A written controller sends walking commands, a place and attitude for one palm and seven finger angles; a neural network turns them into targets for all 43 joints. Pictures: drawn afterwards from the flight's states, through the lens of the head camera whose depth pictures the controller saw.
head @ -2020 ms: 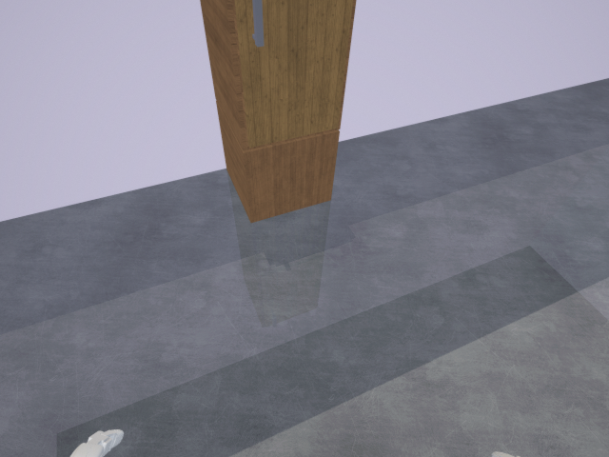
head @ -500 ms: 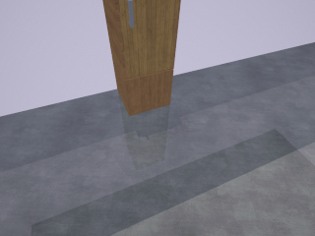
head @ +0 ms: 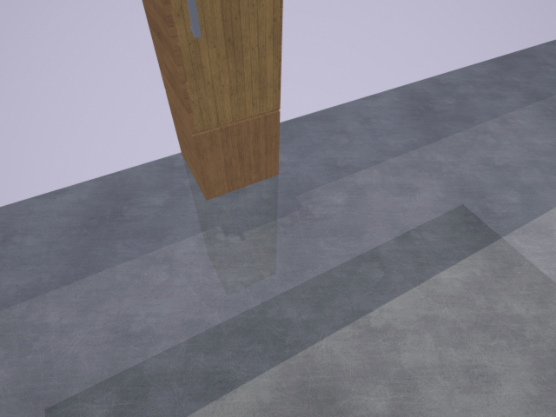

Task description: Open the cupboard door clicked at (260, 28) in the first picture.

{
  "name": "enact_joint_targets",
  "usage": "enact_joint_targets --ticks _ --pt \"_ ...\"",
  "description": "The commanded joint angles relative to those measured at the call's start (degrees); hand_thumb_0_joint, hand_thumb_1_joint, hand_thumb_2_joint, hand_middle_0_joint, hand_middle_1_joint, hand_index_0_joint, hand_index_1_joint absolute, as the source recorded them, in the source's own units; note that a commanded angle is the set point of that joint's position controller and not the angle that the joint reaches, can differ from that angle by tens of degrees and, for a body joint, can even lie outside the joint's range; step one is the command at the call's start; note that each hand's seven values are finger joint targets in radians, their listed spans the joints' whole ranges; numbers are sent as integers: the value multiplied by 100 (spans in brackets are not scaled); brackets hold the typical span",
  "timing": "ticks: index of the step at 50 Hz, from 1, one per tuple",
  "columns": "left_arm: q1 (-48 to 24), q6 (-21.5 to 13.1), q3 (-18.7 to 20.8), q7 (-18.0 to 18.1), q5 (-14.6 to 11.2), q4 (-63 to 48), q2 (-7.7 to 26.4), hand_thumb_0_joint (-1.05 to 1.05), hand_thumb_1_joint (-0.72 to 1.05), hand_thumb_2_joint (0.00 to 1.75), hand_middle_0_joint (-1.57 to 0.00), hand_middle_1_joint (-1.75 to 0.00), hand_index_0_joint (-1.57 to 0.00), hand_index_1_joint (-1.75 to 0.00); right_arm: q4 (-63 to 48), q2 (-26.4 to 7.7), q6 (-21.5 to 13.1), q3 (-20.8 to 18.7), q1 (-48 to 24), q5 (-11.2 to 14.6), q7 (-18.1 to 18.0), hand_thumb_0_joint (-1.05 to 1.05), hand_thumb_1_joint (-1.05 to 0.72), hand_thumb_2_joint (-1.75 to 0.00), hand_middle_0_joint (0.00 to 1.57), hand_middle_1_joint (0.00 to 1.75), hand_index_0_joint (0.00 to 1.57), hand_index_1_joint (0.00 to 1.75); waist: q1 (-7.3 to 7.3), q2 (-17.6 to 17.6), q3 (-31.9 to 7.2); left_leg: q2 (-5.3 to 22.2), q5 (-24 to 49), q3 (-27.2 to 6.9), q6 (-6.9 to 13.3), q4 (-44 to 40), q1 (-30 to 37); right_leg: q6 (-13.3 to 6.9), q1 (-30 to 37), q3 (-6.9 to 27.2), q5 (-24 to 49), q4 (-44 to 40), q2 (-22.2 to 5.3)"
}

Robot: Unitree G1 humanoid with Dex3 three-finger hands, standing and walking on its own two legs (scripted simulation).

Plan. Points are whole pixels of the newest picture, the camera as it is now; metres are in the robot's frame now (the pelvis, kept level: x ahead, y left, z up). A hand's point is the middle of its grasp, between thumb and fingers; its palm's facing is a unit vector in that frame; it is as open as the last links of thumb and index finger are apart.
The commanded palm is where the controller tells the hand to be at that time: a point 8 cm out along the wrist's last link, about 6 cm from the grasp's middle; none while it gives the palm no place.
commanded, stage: walk to a spot facing it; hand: left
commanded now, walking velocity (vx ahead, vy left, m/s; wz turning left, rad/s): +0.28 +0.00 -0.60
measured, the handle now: (191, 10) +1.14 +0.36 +0.10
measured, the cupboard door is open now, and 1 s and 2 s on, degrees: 0 0 0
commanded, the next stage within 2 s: none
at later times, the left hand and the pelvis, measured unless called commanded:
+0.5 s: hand out of the picture +0.08 +0.20 -0.16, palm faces -0.09 -0.98 -0.18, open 7.4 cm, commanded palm none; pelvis +0.13 +0.02 +0.00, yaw -13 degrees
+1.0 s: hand (236, 234) +0.52 +0.14 -0.16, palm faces -0.52 -0.83 -0.17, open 7.4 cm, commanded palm none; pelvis +0.32 +0.03 +0.00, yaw -33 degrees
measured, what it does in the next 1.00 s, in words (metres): walks ahead, turning right: left foot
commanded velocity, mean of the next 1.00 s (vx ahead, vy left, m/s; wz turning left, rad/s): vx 0.31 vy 0.00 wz -0.59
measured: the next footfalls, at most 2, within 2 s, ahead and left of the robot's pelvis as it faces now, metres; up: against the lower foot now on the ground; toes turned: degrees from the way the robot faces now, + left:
left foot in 0.56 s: +0.31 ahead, +0.11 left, +0.00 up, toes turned -11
right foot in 1.20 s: +0.44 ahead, -0.17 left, +0.00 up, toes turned -48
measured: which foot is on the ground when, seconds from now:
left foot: down 0.00-0.10, up 0.12-0.54, down 0.56-1.00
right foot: down 0.00-0.56, up 0.58-1.00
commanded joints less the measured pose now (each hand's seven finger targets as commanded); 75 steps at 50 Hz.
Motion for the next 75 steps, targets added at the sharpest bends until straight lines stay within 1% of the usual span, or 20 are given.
enact_joint_targets --ticks 1,3,4,5,6,12,22,26,27,28,29,32,36,51,57,58,60,62,67,75 --pt "332 -129 285 -124 51 -558 539 0 90 90 -20 -30 -20 -30 -524 -1346 -132 -435 -212 -29 -16 0 -90 -90 20 30 20 30 63 1130 -18 1742 -1823 -1346 826 -1352 -494 15 -231 -489 -915 1063 -128" --pt "937 -216 321 -143 70 -422 417 0 90 90 -20 -30 -20 -30 -562 -1187 -135 -435 -285 -44 7 0 -90 -90 20 30 20 30 370 700 76 1336 -1814 -689 523 -203 -1120 -75 607 -567 -568 115 -85" --pt "1340 -316 394 -95 100 -352 742 0 90 90 -20 -30 -20 -30 -658 -868 -109 -372 -283 -16 33 0 -90 -90 20 30 20 30 524 -652 134 641 -2025 -104 111 1435 -1976 -412 1085 861 -1346 -1093 -676" --pt "1804 -400 503 16 95 -290 1275 0 90 90 -20 -30 -20 -30 -991 -437 -153 -270 -616 3 72 0 -90 -90 20 30 20 30 664 -2142 400 -104 -2238 248 -180 3232 -3452 -1026 1310 3496 -1552 -2442 -2090" --pt "1989 -433 475 115 8 -279 1212 0 90 90 -20 -30 -20 -30 -1159 -660 -219 -303 -990 -55 80 0 -90 -90 20 30 20 30 694 -1239 611 149 -1608 -494 -93 3591 -3491 -1244 1070 3665 -1085 -2631 -2231" --pt "1448 -685 353 106 -1 -379 495 0 90 90 -20 -30 -20 -30 -838 -320 -291 -355 -290 -51 136 0 -90 -90 20 30 20 30 8 -216 13 410 95 -416 -269 3354 -2815 -1107 1157 1641 1426 -1961 -1332" --pt "1754 -678 397 187 69 -188 390 0 90 90 -20 -30 -20 -30 -1308 -30 -375 -336 -1072 9 184 0 -90 -90 20 30 20 30 250 -693 99 261 270 -260 -276 1726 -2469 -1014 1273 1568 2105 -1713 -1193" --pt "1112 -642 499 180 41 -340 497 0 90 90 -20 -30 -20 -30 -960 -256 -491 -415 257 39 67 0 -90 -90 20 30 20 30 -397 -669 -241 -5 474 -239 -89 85 197 -703 105 1320 2297 -551 -795" --pt "1121 -646 512 144 -2 -384 316 0 90 90 -20 -30 -20 -30 -670 -654 -518 -506 1215 21 -33 0 -90 -90 20 30 20 30 -751 39 -826 367 533 -479 -48 -134 1663 -540 -440 1007 1912 629 -395" --pt "1409 -617 503 53 -93 -448 -37 0 90 90 -20 -30 -20 -30 -485 -1351 -544 -676 1944 -73 -69 0 -90 -90 20 30 20 30 -862 1980 -1507 2173 199 -2589 338 -515 2803 -193 -1678 126 -961 2561 387" --pt "1355 -617 447 30 -67 -549 -96 0 90 90 -20 -30 -20 -30 -515 -1473 -486 -630 2064 -27 -65 0 -90 -90 20 30 20 30 -775 2073 -1430 2824 -478 -3661 636 -1269 2309 -117 -2129 120 -1634 3655 255" --pt "749 -487 540 -78 72 -549 -24 0 90 90 -20 -30 -20 -30 -800 -457 -501 -390 684 -55 -50 0 -90 -90 20 30 20 30 -227 923 266 2231 -1665 -2404 502 -1968 -130 -102 -2201 -96 -342 4413 -482" --pt "1057 -245 530 -171 97 -445 -296 0 90 90 -20 -30 -20 -30 -610 -47 -653 -284 725 -18 -98 0 -90 -90 20 30 20 30 129 1160 155 1538 293 -435 -26 -1800 -411 35 -1871 -264 670 4209 -553" --pt "-1298 -224 314 -256 76 -1141 -459 0 90 90 -20 -30 -20 -30 123 -107 -634 -248 2404 -94 -160 0 -90 -90 20 30 20 30 -514 668 513 1775 3518 808 446 -1439 1849 -20 -2964 -1176 774 1723 -539" --pt "-97 -425 410 -170 92 -809 -143 0 90 90 -20 -30 -20 -30 6 -508 -538 -368 2155 -40 -111 0 -90 -90 20 30 20 30 110 1191 -528 1714 6640 1579 300 987 1806 -574 -463 -1798 212 257 290" --pt "685 -498 507 -145 97 -587 132 0 90 90 -20 -30 -20 -30 -129 -556 -531 -368 1916 7 -63 0 -90 -90 20 30 20 30 521 1073 -936 1724 5783 1583 153 2164 933 -711 997 -1610 666 -207 165" --pt "1626 -550 708 10 -30 -391 1162 0 90 90 -20 -30 -20 -30 -579 42 -551 -299 1679 121 -24 0 -90 -90 20 30 20 30 686 -725 -2043 271 -1766 824 -379 5864 -2609 -2060 3714 3013 2757 -788 -2522" --pt "1001 -523 659 93 -124 -523 900 0 90 90 -20 -30 -20 -30 -759 -39 -529 -370 1019 49 -15 0 -90 -90 20 30 20 30 456 144 -861 759 -706 -301 -200 5708 -2995 -1768 2402 1937 2490 -1315 -2234" --pt "136 -724 482 115 17 -615 367 0 90 90 -20 -30 -20 -30 -581 191 -268 -353 1294 -65 -7 0 -90 -90 20 30 20 30 -421 130 -48 920 -260 -317 -362 4058 -1905 -1235 -326 577 2293 -1719 -1406" --pt "530 -688 559 48 24 -628 500 0 90 90 -20 -30 -20 -30 -1183 132 -394 -312 -56 -59 123 0 -90 -90 20 30 20 30 23 -805 -296 378 294 -45 -392 1403 -1713 -1011 381 734 2352 -1193 -934"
